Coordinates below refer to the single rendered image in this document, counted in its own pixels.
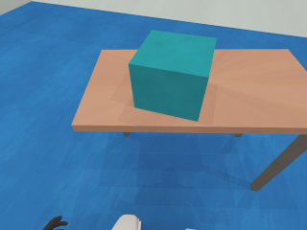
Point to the carton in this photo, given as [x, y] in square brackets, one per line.
[169, 73]

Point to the left robot thigh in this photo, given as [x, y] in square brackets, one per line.
[127, 222]

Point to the robot left hand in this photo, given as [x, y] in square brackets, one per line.
[54, 223]

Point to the table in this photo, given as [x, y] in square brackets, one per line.
[249, 91]

